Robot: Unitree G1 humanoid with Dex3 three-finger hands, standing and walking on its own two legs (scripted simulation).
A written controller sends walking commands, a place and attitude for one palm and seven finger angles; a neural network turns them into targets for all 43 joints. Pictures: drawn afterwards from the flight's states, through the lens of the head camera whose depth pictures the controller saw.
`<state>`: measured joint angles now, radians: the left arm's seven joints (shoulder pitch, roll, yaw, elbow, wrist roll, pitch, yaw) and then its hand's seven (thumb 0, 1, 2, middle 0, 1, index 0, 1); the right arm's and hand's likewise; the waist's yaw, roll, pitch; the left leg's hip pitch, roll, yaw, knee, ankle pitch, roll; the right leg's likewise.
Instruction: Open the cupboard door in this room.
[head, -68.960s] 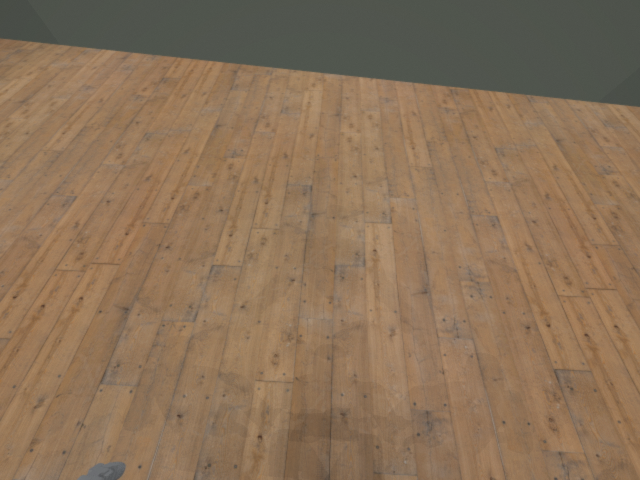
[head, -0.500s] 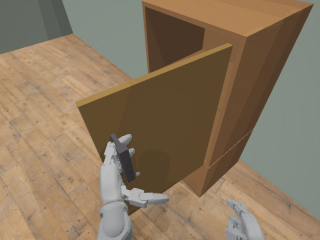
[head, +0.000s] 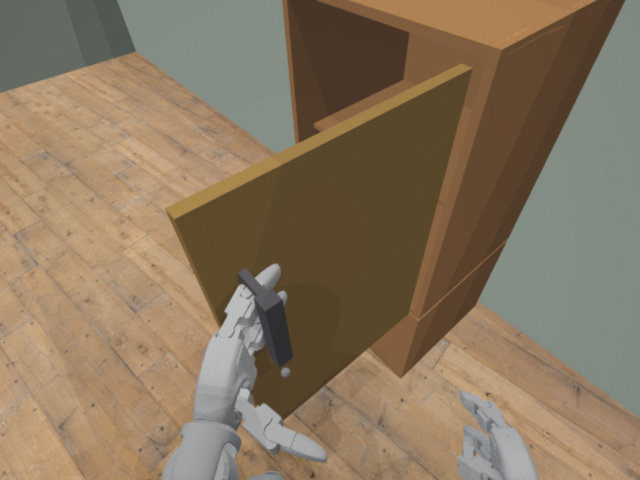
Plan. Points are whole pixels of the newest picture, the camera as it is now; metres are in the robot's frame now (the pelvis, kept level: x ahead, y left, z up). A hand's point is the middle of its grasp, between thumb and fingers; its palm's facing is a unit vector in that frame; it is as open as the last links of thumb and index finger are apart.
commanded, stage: slide the hand sideways off the handle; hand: left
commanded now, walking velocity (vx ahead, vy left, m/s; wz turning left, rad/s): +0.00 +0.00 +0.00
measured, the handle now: (265, 318) +0.28 +0.08 +0.09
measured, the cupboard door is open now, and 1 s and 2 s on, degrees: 89 88 88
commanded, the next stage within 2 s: draw the hand back to the body in 0.84 s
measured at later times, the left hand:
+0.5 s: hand (250, 396) +0.20 +0.08 +0.09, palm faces -0.08 -1.00 -0.02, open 16.0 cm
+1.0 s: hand (189, 435) +0.16 +0.13 +0.09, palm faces -0.05 -1.00 -0.01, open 16.3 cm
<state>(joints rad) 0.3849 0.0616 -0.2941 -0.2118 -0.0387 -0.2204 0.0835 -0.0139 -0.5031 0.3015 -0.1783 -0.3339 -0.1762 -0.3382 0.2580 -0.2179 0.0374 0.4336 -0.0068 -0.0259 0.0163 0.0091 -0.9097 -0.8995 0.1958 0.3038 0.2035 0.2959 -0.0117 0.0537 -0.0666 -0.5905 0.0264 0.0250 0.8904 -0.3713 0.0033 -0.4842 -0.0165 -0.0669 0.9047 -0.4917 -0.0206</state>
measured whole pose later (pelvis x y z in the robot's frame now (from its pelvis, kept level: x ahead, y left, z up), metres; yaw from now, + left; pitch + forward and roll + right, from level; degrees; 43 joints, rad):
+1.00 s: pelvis +0.00 -0.01 -0.02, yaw +1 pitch +7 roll -2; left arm 0.70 0.19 0.00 -0.37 -0.26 -0.32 -0.23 -0.01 -0.50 0.30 -0.16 -0.31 -0.16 -0.30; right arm 0.26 -0.24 0.00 0.40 0.04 -0.06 -0.06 0.01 -0.91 -0.90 0.20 0.30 0.20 0.30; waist 0.03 0.07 -0.12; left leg -0.71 0.04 -0.02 1.01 -0.43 -0.01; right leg -0.57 0.00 -0.10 0.99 -0.54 -0.03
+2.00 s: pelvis +0.04 +0.03 +0.05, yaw -1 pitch -3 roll -1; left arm 0.54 0.34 0.25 -0.48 -0.06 -0.02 0.12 0.00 0.35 0.67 -0.19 -0.30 -0.19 -0.30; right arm 0.20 -0.23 0.05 0.57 0.00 -0.09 -0.08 0.01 -0.91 -0.90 0.20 0.30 0.21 0.30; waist 0.07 0.05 0.01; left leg -0.19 0.00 0.06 0.50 -0.26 0.03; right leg -0.07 -0.02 -0.03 0.44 -0.32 0.02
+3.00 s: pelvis +0.00 +0.02 +0.05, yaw -4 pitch -1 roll -1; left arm 0.56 0.44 0.38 -0.48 -0.07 -0.10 0.12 0.01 0.89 0.90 -0.21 -0.31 -0.21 -0.30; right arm 0.15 -0.24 -0.01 0.53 0.02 0.05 -0.09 0.01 -0.91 -0.90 0.20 0.30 0.20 0.30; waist 0.01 0.03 0.06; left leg -0.27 0.04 0.09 0.48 -0.19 0.02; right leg -0.18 0.01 0.00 0.44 -0.25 0.01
